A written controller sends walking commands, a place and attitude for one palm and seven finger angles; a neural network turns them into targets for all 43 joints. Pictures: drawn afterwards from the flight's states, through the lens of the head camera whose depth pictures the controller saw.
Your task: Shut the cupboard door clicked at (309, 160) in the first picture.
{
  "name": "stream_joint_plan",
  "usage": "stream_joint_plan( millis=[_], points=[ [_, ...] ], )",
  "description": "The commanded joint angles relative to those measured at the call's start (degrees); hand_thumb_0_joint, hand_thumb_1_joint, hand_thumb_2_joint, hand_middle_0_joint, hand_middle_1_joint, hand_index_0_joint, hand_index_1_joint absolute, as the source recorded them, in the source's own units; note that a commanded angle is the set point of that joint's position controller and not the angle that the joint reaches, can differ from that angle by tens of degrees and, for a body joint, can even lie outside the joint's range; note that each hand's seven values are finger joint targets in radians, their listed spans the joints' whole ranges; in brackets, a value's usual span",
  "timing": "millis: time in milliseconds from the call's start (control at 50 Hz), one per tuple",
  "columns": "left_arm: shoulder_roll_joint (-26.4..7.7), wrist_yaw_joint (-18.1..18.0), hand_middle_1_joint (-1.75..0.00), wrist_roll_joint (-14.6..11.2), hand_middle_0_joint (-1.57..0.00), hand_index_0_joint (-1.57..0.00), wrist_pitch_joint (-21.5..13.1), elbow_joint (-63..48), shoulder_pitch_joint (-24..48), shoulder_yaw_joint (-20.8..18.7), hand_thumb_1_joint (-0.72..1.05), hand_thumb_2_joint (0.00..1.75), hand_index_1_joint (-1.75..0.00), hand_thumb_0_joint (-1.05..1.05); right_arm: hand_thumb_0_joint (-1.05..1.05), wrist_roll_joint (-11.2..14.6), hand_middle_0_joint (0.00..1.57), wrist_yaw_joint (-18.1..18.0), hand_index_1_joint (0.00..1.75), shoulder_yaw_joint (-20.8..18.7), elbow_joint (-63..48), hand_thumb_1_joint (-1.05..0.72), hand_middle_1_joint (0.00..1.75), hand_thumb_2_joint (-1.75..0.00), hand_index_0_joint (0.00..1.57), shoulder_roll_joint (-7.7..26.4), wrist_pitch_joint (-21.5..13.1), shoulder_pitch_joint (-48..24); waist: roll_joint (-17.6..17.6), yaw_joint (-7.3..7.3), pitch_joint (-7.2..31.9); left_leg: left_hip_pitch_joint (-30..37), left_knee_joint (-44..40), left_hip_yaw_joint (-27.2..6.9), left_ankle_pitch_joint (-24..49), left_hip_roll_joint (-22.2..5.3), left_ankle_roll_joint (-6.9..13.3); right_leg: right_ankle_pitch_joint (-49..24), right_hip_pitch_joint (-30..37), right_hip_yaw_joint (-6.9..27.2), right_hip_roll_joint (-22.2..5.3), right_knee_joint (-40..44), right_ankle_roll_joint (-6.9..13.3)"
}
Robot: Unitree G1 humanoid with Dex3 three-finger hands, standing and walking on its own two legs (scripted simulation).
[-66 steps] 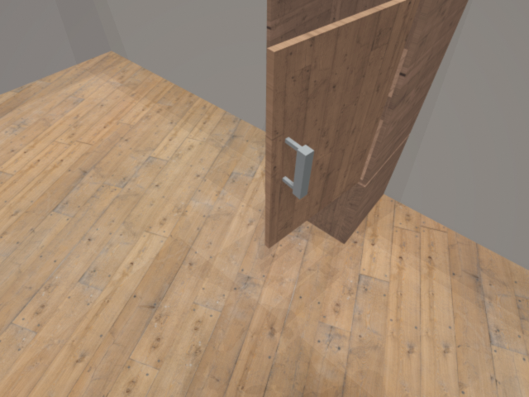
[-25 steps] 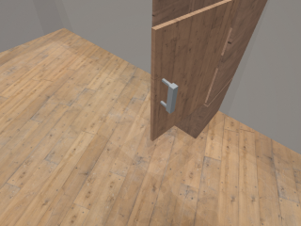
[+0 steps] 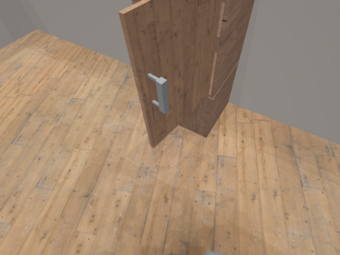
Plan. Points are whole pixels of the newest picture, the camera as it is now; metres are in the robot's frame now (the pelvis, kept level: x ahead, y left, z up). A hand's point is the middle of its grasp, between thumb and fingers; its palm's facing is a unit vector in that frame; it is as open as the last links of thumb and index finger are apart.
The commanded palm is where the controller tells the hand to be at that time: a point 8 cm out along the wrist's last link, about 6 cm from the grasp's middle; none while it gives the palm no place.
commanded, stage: walk around to get in front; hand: left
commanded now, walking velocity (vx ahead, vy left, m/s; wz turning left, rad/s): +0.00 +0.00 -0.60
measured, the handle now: (158, 93) +0.58 +0.08 -0.01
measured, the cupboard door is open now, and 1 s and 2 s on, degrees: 80 80 80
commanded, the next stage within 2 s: none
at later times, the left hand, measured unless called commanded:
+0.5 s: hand out of the picture +0.09 +0.17 -0.15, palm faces -0.18 -0.95 -0.24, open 7.4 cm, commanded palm none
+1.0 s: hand (148, 209) +0.25 +0.09 -0.15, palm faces -0.57 -0.77 -0.29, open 7.4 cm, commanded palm none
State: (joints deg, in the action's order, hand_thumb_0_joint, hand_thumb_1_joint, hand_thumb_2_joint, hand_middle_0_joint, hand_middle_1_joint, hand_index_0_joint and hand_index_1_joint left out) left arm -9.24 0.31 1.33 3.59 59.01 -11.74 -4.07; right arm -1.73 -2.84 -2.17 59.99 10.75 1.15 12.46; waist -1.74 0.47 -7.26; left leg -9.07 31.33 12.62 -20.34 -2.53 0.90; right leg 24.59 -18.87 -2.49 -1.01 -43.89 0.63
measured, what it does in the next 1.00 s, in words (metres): steps on the spot, turning right: left foot, then right foot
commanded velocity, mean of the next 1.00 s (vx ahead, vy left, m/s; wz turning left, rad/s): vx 0.00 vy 0.00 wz -0.60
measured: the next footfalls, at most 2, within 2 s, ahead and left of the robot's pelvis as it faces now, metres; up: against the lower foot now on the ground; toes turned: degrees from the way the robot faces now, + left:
left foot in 0.60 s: +0.09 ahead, +0.12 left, +0.00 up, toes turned -21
right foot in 0.94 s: -0.01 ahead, -0.13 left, +0.00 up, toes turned -36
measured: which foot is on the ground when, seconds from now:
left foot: down 0.00-0.04, up 0.06-0.58, down 0.60-0.94, up 0.96-1.00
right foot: down 0.00-0.58, up 0.60-0.92, down 0.94-1.00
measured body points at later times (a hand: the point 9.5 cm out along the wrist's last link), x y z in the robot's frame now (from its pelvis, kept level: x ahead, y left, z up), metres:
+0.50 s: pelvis +0.01 -0.01 +0.01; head +0.08 -0.03 +0.46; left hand +0.10 +0.22 -0.14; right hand +0.10 -0.30 -0.12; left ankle +0.03 +0.14 -0.68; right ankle +0.01 -0.10 -0.73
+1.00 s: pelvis +0.02 -0.01 -0.01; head +0.07 -0.06 +0.44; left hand +0.28 +0.13 -0.13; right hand -0.11 -0.25 -0.16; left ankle +0.05 +0.13 -0.69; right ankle -0.04 -0.11 -0.73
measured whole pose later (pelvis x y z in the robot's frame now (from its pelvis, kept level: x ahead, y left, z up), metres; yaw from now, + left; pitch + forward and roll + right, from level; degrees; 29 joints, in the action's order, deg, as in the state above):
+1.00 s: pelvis +0.02 -0.01 -0.01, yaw -35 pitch +0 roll -1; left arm -14.6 1.1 1.0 1.2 50.3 -4.6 -3.3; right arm -0.5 -1.8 -2.7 53.3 15.9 3.2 13.6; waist -2.7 -1.8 -8.8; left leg -20.3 53.6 4.7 -30.8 -6.7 -3.5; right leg 17.8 -17.8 -2.1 -0.1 -36.0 1.0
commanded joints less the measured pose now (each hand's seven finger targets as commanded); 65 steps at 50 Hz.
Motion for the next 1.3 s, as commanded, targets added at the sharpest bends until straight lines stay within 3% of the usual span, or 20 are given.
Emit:
stream_joint_plan(
  millis=[0,20,40,180,400,500,540,560,580,680,820,880,900,920,980,1060,1200,1220,1240,1280],
  points=[
    [-9.49,-0.36,-0.30,0.74,-0.20,-0.20,-2.44,-2.68,-8.95,-2.42,0.90,0.90,-0.30,0.00,0.00,0.93,0.20,0.17,0.30,-2.91,-6.20,-0.90,0.30,-0.90,0.20,8.95,-0.21,-2.10,11.10,4.12,5.08,-9.39,11.97,-2.73,11.16,-7.86,-0.06,-24.45,11.89,11.69,-7.49,20.81,2.83],
    [-14.91,-1.01,-0.30,0.59,-0.20,-0.20,-2.85,-2.77,-10.30,-3.35,0.90,0.90,-0.30,0.00,0.00,1.39,0.20,0.72,0.30,-2.44,-8.43,-0.90,0.30,-0.90,0.20,5.76,0.13,-3.83,23.01,4.68,4.84,-19.58,25.47,-2.40,-15.59,0.60,-3.27,-35.98,13.52,29.47,-19.92,26.45,10.51],
    [-14.82,-1.52,-0.30,-0.02,-0.20,-0.20,-2.86,-3.11,-11.02,-3.25,0.90,0.90,-0.30,0.00,0.00,1.17,0.20,0.74,0.30,-2.40,-8.65,-0.90,0.30,-0.90,0.20,6.84,1.04,-5.83,17.04,5.38,5.58,-20.40,33.02,-11.14,-16.53,0.02,-2.75,-27.64,10.84,32.21,-19.76,28.07,13.56],
    [-12.29,-1.61,-0.30,0.04,-0.20,-0.20,-3.30,-6.64,-3.66,-2.84,0.90,0.90,-0.30,0.00,0.00,0.88,0.20,1.22,0.30,-2.53,-8.40,-0.90,0.30,-0.90,0.20,5.66,1.05,-5.67,5.74,1.40,8.78,-21.22,31.71,-14.23,-1.87,-0.22,-4.34,-24.92,12.86,23.25,-10.16,25.07,9.36],
    [-13.93,-1.22,-0.30,0.31,-0.20,-0.20,-2.86,-8.14,-6.17,-3.48,0.90,0.90,-0.30,0.00,0.00,1.57,0.20,0.49,0.30,-2.09,-12.69,-0.90,0.30,-0.90,0.20,6.69,-0.05,-10.92,8.92,2.97,11.00,-20.64,20.26,-15.49,-4.75,1.98,-4.42,-37.34,16.94,29.38,-8.88,21.63,11.04],
    [-14.67,-1.28,-0.30,0.09,-0.20,-0.20,-2.44,-9.60,-1.95,-3.58,0.90,0.90,-0.30,0.00,0.00,2.12,0.20,0.22,0.30,-1.86,-12.45,-0.90,0.30,-0.90,0.20,6.76,-0.81,-5.66,8.17,-0.02,12.41,-8.69,3.87,-15.32,-0.29,3.40,-3.31,-36.71,10.00,30.63,-6.85,18.59,8.64],
    [-12.47,-1.06,-0.30,-0.56,-0.20,-0.20,-2.23,-10.81,0.66,-2.79,0.90,0.90,-0.30,0.00,0.00,1.76,0.20,-0.25,0.30,-2.29,-11.19,-0.90,0.30,-0.90,0.20,10.07,-1.65,-0.50,4.08,-2.81,12.36,7.28,-10.42,-20.56,5.06,-3.15,-0.95,-22.57,-4.75,25.49,-0.91,13.15,3.49],
    [-8.85,-0.32,-0.30,-0.86,-0.20,-0.20,-2.16,-11.83,-0.89,-2.07,0.90,0.90,-0.30,0.00,0.00,0.84,0.20,-0.26,0.30,-3.29,-12.09,-0.90,0.30,-0.90,0.20,15.63,-1.97,0.00,-13.34,-2.35,11.95,12.21,-16.39,-35.81,8.24,-18.36,4.13,0.91,-14.74,14.84,7.09,2.37,-0.19],
    [-10.34,0.23,-0.30,-0.22,-0.20,-0.20,-2.34,-13.10,0.95,-2.23,0.90,0.90,-0.30,0.00,0.00,0.32,0.20,-0.59,0.30,-3.17,-12.94,-0.90,0.30,-0.90,0.20,17.26,-1.36,0.16,-11.90,-2.18,9.06,5.36,-17.26,-39.88,14.25,-26.74,10.17,11.88,-15.55,7.34,5.21,-10.11,-2.53],
    [-9.34,1.63,-0.30,-0.20,-0.20,-0.20,-1.59,-11.22,1.96,-1.98,0.90,0.90,-0.30,0.00,0.00,-0.06,0.20,-0.47,0.30,-1.30,-14.28,-0.90,0.30,-0.90,0.20,11.52,-1.70,-1.91,-7.92,0.21,9.10,5.54,-8.85,-17.59,42.31,-14.55,6.99,3.17,-14.69,3.58,0.73,-22.12,-4.53],
    [-8.06,2.16,-0.30,-0.29,-0.20,-0.20,-1.78,-12.68,7.74,-0.51,0.90,0.90,-0.30,0.00,0.00,-0.06,0.20,0.35,0.30,-2.69,-11.41,-0.90,0.30,-0.90,0.20,14.05,-1.17,4.15,-10.96,-2.87,9.07,5.29,-5.54,-11.72,42.24,-15.55,5.29,0.78,-3.32,-2.67,1.30,0.70,-2.43],
    [-10.48,1.70,-0.30,-0.22,-0.20,-0.20,-2.50,-10.70,1.36,-0.97,0.90,0.90,-0.30,0.00,0.00,0.62,0.20,0.84,0.30,-3.05,-11.67,-0.90,0.30,-0.90,0.20,14.65,-0.91,2.77,-6.72,1.13,11.29,0.01,4.68,-7.92,37.04,-13.39,0.70,-14.68,11.50,-3.28,1.84,18.17,-0.37],
    [-15.40,0.93,-0.30,0.17,-0.20,-0.20,-3.06,-9.30,-3.63,-2.00,0.90,0.90,-0.30,0.00,0.00,1.39,0.20,1.35,0.30,-2.71,-12.66,-0.90,0.30,-0.90,0.20,12.23,-0.86,2.67,4.52,3.24,15.15,-11.69,15.48,-3.40,23.12,-9.76,-2.67,-32.79,25.86,7.49,-7.81,19.88,3.08],
    [-21.17,0.05,-0.30,0.10,-0.20,-0.20,-3.24,-7.96,-7.84,-3.40,0.90,0.90,-0.30,0.00,0.00,1.59,0.20,1.39,0.30,-1.61,-15.50,-0.90,0.30,-0.90,0.20,8.63,-0.66,-1.73,20.16,5.71,14.58,-25.27,29.29,-3.20,-16.92,-1.38,-5.36,-55.59,28.81,24.90,-22.30,20.39,10.92],
    [-17.33,-1.47,-0.30,-0.11,-0.20,-0.20,-2.25,-10.08,-0.66,-2.69,0.90,0.90,-0.30,0.00,0.00,1.37,0.20,0.82,0.30,-1.90,-13.62,-0.90,0.30,-0.90,0.20,9.87,0.51,-3.07,17.89,3.02,10.18,-26.17,36.26,-13.33,-11.15,-4.02,-5.13,-38.24,18.00,20.92,-15.88,20.86,12.05],
    [-16.29,-1.19,-0.30,0.42,-0.20,-0.20,-2.41,-12.23,4.42,-2.16,0.90,0.90,-0.30,0.00,0.00,1.20,0.20,1.69,0.30,-1.92,-11.63,-0.90,0.30,-0.90,0.20,7.65,0.99,-0.33,8.71,-0.57,8.13,-17.74,28.22,-11.04,-4.88,-1.62,-5.70,-27.78,7.44,17.87,-11.48,22.61,9.71],
    [-15.16,-0.58,-0.30,-0.29,-0.20,-0.20,-1.82,-12.87,6.59,-2.53,0.90,0.90,-0.30,0.00,0.00,1.50,0.20,0.84,0.30,-1.79,-10.41,-0.90,0.30,-0.90,0.20,7.77,-0.99,6.09,10.61,-3.60,9.58,-2.30,-0.43,-9.79,4.73,1.24,-4.51,-25.10,0.81,21.00,-7.25,16.80,6.02],
    [-12.51,-0.43,-0.30,-0.74,-0.20,-0.20,-1.49,-13.43,6.43,-2.00,0.90,0.90,-0.30,0.00,0.00,1.15,0.20,0.55,0.30,-2.20,-9.80,-0.90,0.30,-0.90,0.20,10.70,-1.69,8.25,1.96,-4.39,10.48,3.99,-9.62,-16.24,5.83,-4.68,-2.39,-18.27,-5.00,17.26,-2.73,11.17,2.92],
    [-8.54,0.18,-0.30,-1.22,-0.20,-0.20,-1.18,-14.42,4.01,-1.31,0.90,0.90,-0.30,0.00,0.00,0.12,0.20,0.44,0.30,-3.10,-10.51,-0.90,0.30,-0.90,0.20,16.85,-2.13,8.68,-16.74,-3.54,10.97,7.63,-15.74,-33.96,11.08,-20.82,4.06,3.53,-13.62,7.83,5.44,-2.05,-1.20],
    [-10.07,0.76,-0.30,0.38,-0.20,-0.20,-1.61,-14.32,6.45,-1.81,0.90,0.90,-0.30,0.00,0.00,-0.53,0.20,0.07,0.30,-2.48,-11.58,-0.90,0.30,-0.90,0.20,15.90,-2.27,7.22,-9.63,-3.05,9.09,-0.01,-15.93,-34.80,17.85,-24.80,9.37,10.54,-13.13,6.60,2.17,-20.43,-2.47]
  ],
)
